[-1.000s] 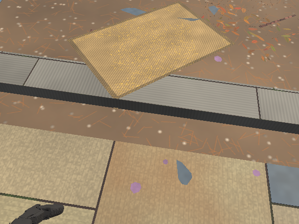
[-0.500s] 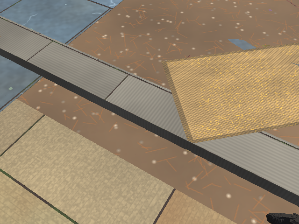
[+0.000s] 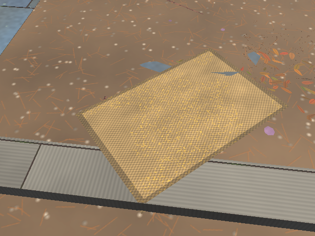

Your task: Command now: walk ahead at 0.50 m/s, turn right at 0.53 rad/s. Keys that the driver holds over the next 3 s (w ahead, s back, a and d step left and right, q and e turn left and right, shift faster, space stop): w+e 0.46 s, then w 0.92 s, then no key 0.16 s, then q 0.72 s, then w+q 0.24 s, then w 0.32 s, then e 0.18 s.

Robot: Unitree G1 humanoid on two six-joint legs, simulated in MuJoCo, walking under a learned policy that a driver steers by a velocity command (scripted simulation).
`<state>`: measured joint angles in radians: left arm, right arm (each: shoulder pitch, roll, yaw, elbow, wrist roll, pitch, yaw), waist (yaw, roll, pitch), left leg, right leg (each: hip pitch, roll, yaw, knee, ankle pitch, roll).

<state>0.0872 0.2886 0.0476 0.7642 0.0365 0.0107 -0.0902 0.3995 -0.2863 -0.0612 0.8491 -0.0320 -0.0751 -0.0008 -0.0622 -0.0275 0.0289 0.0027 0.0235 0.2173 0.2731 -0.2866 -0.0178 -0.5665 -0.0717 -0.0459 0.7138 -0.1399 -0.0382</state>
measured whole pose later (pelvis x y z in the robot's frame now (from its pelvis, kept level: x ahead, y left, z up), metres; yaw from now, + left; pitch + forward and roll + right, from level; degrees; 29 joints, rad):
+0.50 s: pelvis +0.27 -0.05 +0.00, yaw -17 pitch +1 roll -1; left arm 0.40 0.29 0.07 0.85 0.02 -0.03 -0.01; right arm 0.08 -0.27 -0.02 0.73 -0.04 -0.03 0.02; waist 0.08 0.03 0.05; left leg -0.59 0.06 -0.02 0.70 -0.11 -0.05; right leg -0.02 0.13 0.14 0.32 -0.31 -0.10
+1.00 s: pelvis +0.54 -0.13 +0.00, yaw -22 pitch +5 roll +0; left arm -0.03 0.16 -0.04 0.55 0.03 -0.01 -0.03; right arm 0.52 -0.18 -0.01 1.02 -0.01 -0.07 0.00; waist -0.05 0.00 0.03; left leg 0.13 0.02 0.06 0.08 -0.25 0.01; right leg -0.87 -0.02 -0.13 1.06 -0.36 -0.11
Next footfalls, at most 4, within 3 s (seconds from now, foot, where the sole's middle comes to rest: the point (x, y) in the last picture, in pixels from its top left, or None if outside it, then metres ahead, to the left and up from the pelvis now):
0.08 right None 0.18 -0.11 -0.78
0.58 left None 0.47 0.02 -0.78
1.02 right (221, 177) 0.69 -0.28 -0.70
1.60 left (203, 111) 1.07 -0.26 -0.70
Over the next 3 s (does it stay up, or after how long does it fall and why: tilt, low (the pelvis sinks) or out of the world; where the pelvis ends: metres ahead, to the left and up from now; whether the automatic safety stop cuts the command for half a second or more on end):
stays up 1.15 -0.31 0.08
